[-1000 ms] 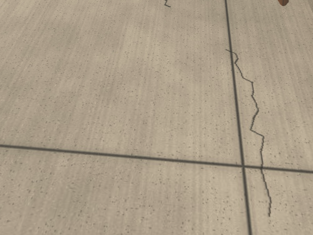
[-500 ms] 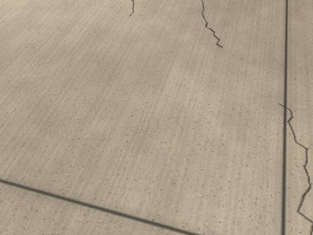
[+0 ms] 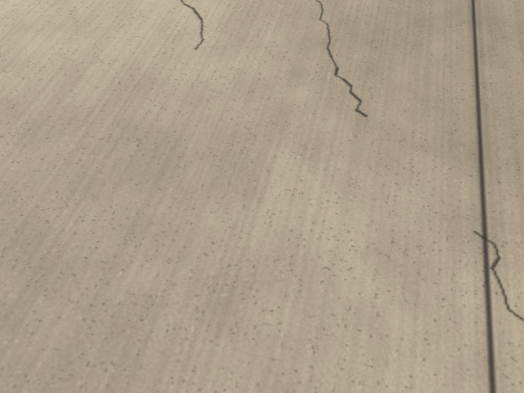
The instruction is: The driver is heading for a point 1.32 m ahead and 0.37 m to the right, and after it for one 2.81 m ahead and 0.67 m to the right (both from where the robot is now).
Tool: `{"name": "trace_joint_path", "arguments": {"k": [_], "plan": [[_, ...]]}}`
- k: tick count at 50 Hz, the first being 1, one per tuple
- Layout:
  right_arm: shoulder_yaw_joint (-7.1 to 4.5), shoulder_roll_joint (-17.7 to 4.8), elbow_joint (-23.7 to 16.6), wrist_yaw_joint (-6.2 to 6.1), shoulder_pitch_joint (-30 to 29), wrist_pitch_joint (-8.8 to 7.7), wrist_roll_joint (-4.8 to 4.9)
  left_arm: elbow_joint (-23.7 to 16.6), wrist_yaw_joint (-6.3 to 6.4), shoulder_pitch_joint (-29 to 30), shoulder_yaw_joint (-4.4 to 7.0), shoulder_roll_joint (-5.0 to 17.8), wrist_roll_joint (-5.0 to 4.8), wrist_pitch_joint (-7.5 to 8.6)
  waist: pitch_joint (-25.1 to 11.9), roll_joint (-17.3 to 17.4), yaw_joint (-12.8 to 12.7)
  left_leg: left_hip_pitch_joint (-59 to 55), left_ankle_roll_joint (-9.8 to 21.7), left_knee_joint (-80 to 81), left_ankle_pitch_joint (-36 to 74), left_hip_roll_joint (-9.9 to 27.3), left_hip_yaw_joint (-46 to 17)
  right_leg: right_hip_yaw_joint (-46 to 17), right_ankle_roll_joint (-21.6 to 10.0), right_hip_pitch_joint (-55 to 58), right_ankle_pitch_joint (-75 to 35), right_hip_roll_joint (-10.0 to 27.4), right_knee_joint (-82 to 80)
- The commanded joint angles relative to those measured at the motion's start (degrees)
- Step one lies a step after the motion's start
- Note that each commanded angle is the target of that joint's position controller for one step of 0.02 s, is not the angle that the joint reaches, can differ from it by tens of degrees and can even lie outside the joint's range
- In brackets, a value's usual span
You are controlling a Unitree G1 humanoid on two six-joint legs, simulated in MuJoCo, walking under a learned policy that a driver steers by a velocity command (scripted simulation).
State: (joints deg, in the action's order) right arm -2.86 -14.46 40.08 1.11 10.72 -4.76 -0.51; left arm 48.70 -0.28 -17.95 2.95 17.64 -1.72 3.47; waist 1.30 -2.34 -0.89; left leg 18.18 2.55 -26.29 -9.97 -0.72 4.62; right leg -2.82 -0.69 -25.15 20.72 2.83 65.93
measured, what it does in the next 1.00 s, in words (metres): walks ahead, turning right: right foot, then left foot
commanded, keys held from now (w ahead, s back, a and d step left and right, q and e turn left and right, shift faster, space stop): w+e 0.58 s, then w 0.42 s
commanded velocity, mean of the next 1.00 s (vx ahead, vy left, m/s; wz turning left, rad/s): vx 0.50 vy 0.00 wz -0.40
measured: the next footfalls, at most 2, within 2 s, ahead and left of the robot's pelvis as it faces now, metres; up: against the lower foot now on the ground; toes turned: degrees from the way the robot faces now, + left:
right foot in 0.40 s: +0.35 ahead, -0.17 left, +0.00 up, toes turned -16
left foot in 0.88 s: +0.69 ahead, -0.08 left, +0.00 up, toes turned -25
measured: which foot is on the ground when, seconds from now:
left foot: down 0.00-0.40, up 0.42-0.86, down 0.88-1.00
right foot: up 0.00-0.38, down 0.40-0.90, up 0.92-1.00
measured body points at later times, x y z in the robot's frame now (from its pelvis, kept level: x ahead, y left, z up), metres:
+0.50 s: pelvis +0.26 -0.08 -0.01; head +0.30 -0.10 +0.44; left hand +0.49 +0.14 -0.11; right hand +0.27 -0.37 -0.13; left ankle +0.16 +0.10 -0.64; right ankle +0.31 -0.16 -0.74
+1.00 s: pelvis +0.56 -0.12 -0.01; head +0.58 -0.12 +0.44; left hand +0.73 +0.11 -0.13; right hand +0.59 -0.43 -0.10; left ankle +0.66 -0.06 -0.74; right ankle +0.38 -0.18 -0.65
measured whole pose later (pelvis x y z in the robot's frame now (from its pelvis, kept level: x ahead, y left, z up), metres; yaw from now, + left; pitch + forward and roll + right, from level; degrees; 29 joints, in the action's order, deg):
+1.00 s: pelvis +0.56 -0.12 -0.01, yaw -25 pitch +2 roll +0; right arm -2.8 -15.5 42.7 1.9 9.0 -6.1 0.1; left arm 44.8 0.2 -19.5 3.0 16.6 -1.2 2.8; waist 0.9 -1.5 -0.9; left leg 21.9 2.8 -29.4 -9.3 -2.4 1.6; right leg -5.5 -2.1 -18.4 24.4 -2.3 65.2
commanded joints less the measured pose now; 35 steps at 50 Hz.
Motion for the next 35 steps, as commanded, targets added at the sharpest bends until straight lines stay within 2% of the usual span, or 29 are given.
{"name": "trace_joint_path", "arguments": {"k": [1, 4, 7, 10, 14, 15, 17, 18, 19, 20, 21, 22, 23, 24, 25, 26, 27, 29, 31, 33, 35], "plan": [[-1.9, -5.53, -0.89, -0.08, 1.89, -1.67, -0.16, -3.76, 0.26, -0.79, 1.38, 3.29, -0.12, -0.69, -2.68, 8.34, 0.57, -10.5, 9.11, 16.95, 5.58, 15.76, -14.33, -3.16, 0.74, -10.52, -5.0, 4.82, 0.24], [-2.59, -7.01, 0.99, -0.61, 2.17, -2.23, -0.5, -5.13, 0.39, 2.3, 1.44, 2.23, 0.25, -1.67, -0.27, 6.11, 0.24, -9.89, 9.16, 18.9, 11.29, 15.95, -8.15, -4.28, 1.65, -14.16, -11.03, 5.0, -4.35], [-2.89, -8.03, 2.28, -1.22, 2.73, -1.92, -0.47, -6.25, -0.44, 6.06, 1.23, 1.49, 0.41, -1.37, 0.75, 5.54, 1.15, -11.44, 7.85, 19.44, 13.54, 14.52, -1.92, -3.09, 1.55, -14.57, -20.14, 4.46, -13.78], [-3.3, -9.53, 3.61, -1.73, 4.79, -1.34, 0.0, -8.45, -1.54, 12.42, 0.6, 0.41, 0.63, -1.08, 2.68, 4.47, 3.67, -13.31, 6.96, 19.76, 13.84, 14.81, 2.17, 0.5, 0.7, -13.49, -24.86, 3.77, -22.31], [-3.95, -11.03, 5.78, -1.91, 8.1, 0.26, 1.08, -11.9, -2.81, 18.17, 0.44, 0.6, 0.51, -1.15, 4.48, 4.4, 5.37, -21.57, 6.0, 16.68, 17.79, 17.18, 4.6, 3.38, -1.5, -15.76, -20.18, 2.85, -28.27], [-4.11, -11.49, 6.05, -1.97, 8.13, 0.72, 1.35, -12.61, -3.12, 18.52, 0.6, 0.97, 0.5, -1.19, 4.27, 4.83, 4.97, -23.26, 5.5, 14.82, 22.02, 17.63, 5.27, 4.45, -2.33, -15.13, -17.57, 2.14, -29.07], [-4.54, -13.19, 5.87, -2.36, 7.04, 1.57, 1.7, -13.18, -3.43, 16.12, 1.53, 2.66, 0.54, -1.43, 1.21, 6.93, 2.52, -25.1, 4.17, 7.54, 41.02, 17.63, 6.95, 7.92, -4.52, -8.85, -11.56, -1.38, -29.3], [-4.7, -13.9, 5.68, -2.6, 6.37, 2.1, 1.84, -12.4, -3.37, 11.46, 2.5, 4.24, 0.44, -1.59, -1.8, 7.78, -0.34, -24.78, 3.4, 0.31, 49.48, 17.1, 7.76, 9.49, -5.91, -2.51, -9.08, -3.8, -29.42], [-4.53, -13.89, 5.37, -2.82, 5.23, 2.49, 2.1, -10.31, -2.91, 2.89, 4.14, 6.89, 0.3, -1.65, -6.21, 6.91, -5.27, -20.81, 1.7, -11.08, 50.22, 15.09, 9.29, 9.94, -7.93, 9.71, -11.9, -6.38, -33.2], [-3.73, -12.17, 4.49, -3.09, 5.83, 2.12, 1.15, -8.01, -1.74, -6.65, 6.26, 11.75, 0.28, -2.2, -11.49, 2.01, -9.16, -7.29, -1.06, -28.0, 34.65, 12.65, 9.33, 0.54, -11.03, 27.63, -13.52, -2.12, -34.94], [-1.01, -3.31, 1.27, -2.23, 10.86, 0.51, -1.05, -8.34, -1.23, -4.93, 6.96, 17.82, -0.23, -1.91, -15.15, -12.98, -1.76, 19.21, -4.92, -47.98, -20.66, 0.43, 4.53, -31.94, -21.5, 45.47, -5.89, 12.47, -39.84], [-1.23, -7.08, 0.69, -1.33, 5.81, -1.92, 1.07, -10.11, -1.48, -6.89, 5.64, 13.82, 0.39, -1.02, -22.83, -6.42, -5.87, 25.66, -4.05, -54.33, -24.8, -0.93, -9.25, -45.47, -24.06, 49.21, 0.49, 16.45, -48.01], [-1.92, -9.64, -1.05, -0.8, 0.29, -3.13, 3.23, -9.59, -1.6, -5.0, 4.7, 10.47, 0.84, -0.28, -14.9, -3.81, -6.55, 30.33, -2.67, -53.33, -19.32, 2.0, -9.96, -37.04, -20.95, 44.51, -3.18, 14.91, -49.22], [-1.65, -9.16, -1.07, -1.02, -0.58, -3.77, 2.65, -9.9, -1.54, -1.64, 4.18, 8.75, 0.51, 0.1, -9.74, -0.12, -4.14, 28.62, -1.81, -48.29, -14.19, 4.58, -9.67, -29.64, -18.75, 36.08, -8.02, 12.25, -49.01], [-1.99, -9.42, -0.37, -1.44, -0.61, -3.82, 1.05, -10.68, -1.39, 2.47, 3.59, 6.83, 0.63, 0.11, -6.4, 1.52, -1.63, 24.72, -2.12, -43.22, -11.31, 6.32, -9.49, -24.3, -17.16, 27.88, -14.04, 10.04, -49.45], [-2.45, -10.01, -0.01, -1.48, 0.38, -3.2, 0.33, -11.81, -1.13, 4.92, 2.96, 5.22, 1.31, 0.14, -5.22, 0.83, 0.42, 20.42, -2.43, -40.54, -9.28, 7.45, -9.86, -20.92, -16.58, 22.34, -19.14, 8.38, -50.72], [-2.59, -9.81, -0.06, -1.39, 1.14, -2.45, 0.11, -12.37, -0.95, 5.75, 2.92, 5.24, 1.58, 0.17, -4.84, 0.17, 1.54, 18.07, -3.09, -38.58, -8.31, 7.53, -9.71, -19.87, -16.74, 19.13, -21.72, 7.74, -51.87], [-2.25, -8.16, -0.37, -1.44, 0.96, -1.3, -0.33, -12.16, -0.38, 5.15, 3.22, 6.35, 1.2, 0.44, -3.78, 0.6, 2.09, 16.75, -4.88, -33.61, -6.2, 7.11, -8.37, -16.38, -17.03, 14.62, -26.88, 6.58, -52.93], [-1.55, -6.51, -1.16, -1.41, -2.19, -0.82, -0.42, -11.37, 0.4, 3.77, 3.4, 7.31, 1.15, 0.48, -2.34, 0.14, 1.19, 17.11, -6.22, -25.83, 0.86, 6.54, -7.21, -12.27, -15.78, 12.48, -28.54, 5.0, -53.68], [-0.83, -5.09, -1.72, -0.96, -6.12, -0.97, -0.32, -10.41, 0.78, 2.24, 3.19, 6.91, 0.97, 0.34, -1.69, -1.05, -0.73, 14.28, -6.36, -16.2, 10.29, 5.37, -6.52, -8.59, -13.32, 11.07, -26.31, 2.54, -53.42], [-0.39, -4.52, -2.43, -0.32, -10.05, -1.34, 0.23, -9.25, 0.83, -0.25, 3.08, 6.98, 0.91, 0.28, -1.15, -1.86, -2.95, 11.32, -6.06, -9.71, 17.29, 3.88, -5.86, -8.29, -12.12, 10.79, -21.08, 2.5, -53.62]]}}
